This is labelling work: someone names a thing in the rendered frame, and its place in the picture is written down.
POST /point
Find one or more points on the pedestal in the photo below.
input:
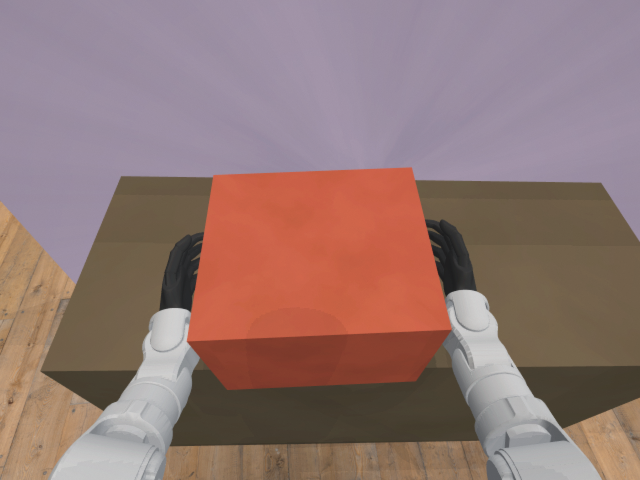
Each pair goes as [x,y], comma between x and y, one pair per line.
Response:
[557,262]

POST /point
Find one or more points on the carton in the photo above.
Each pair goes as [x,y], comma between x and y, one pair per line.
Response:
[316,278]

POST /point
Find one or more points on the robot left upper arm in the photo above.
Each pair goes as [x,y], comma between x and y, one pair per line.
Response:
[97,457]

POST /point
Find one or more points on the left robot hand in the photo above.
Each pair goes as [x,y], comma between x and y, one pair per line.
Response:
[179,282]

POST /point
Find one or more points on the robot right upper arm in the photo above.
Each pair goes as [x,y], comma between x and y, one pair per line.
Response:
[558,460]

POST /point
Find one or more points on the robot left forearm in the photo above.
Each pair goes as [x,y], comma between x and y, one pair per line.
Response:
[152,403]

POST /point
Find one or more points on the right robot hand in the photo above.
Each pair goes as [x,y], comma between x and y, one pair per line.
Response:
[455,268]

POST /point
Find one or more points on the robot right forearm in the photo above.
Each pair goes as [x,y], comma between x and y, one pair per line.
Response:
[506,412]

